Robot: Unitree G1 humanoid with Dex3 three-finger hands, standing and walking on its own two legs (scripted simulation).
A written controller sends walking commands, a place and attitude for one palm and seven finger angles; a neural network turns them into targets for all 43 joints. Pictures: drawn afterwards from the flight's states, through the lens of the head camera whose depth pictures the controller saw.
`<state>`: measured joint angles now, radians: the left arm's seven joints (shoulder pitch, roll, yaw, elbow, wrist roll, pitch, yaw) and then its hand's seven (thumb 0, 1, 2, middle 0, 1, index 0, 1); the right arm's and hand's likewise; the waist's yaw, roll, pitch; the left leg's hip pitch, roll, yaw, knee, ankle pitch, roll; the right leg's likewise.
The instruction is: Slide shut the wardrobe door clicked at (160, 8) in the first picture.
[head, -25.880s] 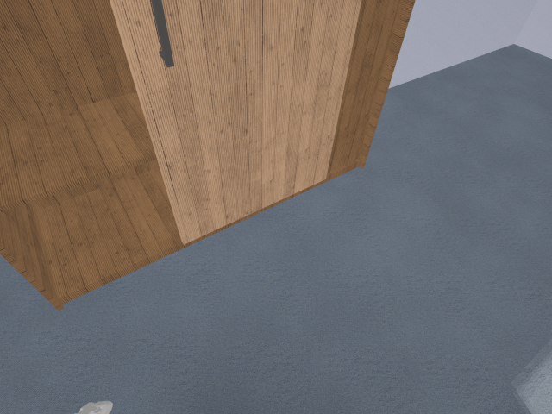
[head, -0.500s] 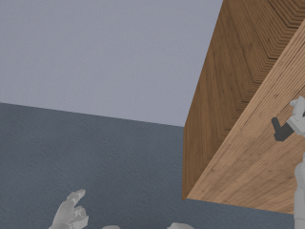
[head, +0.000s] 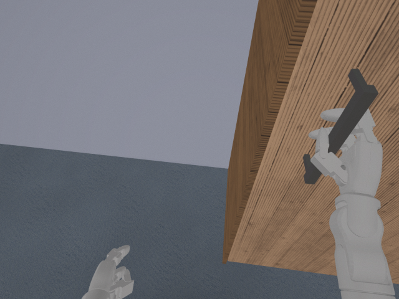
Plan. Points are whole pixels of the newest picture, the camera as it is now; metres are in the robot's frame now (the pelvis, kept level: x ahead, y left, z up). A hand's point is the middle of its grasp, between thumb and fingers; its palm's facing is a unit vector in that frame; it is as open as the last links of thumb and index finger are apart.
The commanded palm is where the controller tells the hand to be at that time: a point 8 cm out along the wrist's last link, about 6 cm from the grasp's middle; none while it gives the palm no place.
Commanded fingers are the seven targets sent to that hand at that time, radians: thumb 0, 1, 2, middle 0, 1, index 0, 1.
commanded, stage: stop walking and hold the door there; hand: right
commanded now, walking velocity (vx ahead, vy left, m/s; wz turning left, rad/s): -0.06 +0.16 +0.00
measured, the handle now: (329, 134) +0.36 -0.21 +0.18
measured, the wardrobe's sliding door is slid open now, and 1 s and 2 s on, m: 0.00 0.00 0.00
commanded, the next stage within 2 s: loosen the grip on the handle in 0.76 s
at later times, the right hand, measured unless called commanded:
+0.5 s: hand (315, 154) +0.32 -0.17 +0.17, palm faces +0.34 +0.93 -0.15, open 5.8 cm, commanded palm +0.28 -0.20 +0.16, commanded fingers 0.00 -0.90 -0.90 0.45 1.40 0.45 1.40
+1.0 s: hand (326, 151) +0.32 -0.19 +0.18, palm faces +0.31 +0.95 -0.04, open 6.8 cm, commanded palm +0.28 -0.21 +0.17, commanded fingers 0.00 0.07 -0.43 0.45 1.40 0.45 1.40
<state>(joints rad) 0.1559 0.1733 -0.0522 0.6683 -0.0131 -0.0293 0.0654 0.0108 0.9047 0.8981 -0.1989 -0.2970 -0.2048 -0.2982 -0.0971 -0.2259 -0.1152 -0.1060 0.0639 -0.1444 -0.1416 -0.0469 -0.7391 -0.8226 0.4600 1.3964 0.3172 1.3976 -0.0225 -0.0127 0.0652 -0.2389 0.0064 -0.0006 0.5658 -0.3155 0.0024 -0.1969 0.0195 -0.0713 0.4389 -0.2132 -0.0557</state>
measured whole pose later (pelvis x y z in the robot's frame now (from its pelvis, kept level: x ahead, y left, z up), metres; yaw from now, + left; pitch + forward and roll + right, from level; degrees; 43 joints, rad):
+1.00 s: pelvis -0.01 +0.03 +0.00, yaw +0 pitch -1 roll +0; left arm 0.17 0.20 0.00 0.66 -0.03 -0.13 0.05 0.01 0.91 0.90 -0.20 -0.30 -0.20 -0.30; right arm -0.21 -0.23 -0.23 0.06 0.13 -0.08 -0.06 -0.07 -0.53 -0.75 0.49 1.40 0.33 1.40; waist -0.06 0.00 0.01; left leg -0.23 0.01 0.04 0.47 -0.21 0.02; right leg -0.23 0.00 -0.05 0.45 -0.19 -0.01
